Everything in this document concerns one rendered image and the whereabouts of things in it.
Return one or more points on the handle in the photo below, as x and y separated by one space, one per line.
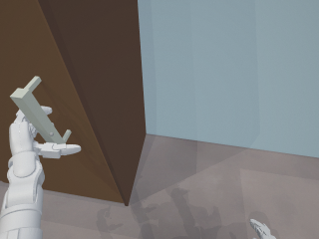
29 106

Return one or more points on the robot right hand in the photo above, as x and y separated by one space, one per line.
261 229

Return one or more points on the wardrobe door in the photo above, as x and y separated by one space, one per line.
27 50

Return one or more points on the robot left hand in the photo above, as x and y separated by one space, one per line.
22 134

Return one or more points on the left robot forearm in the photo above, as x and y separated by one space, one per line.
22 206

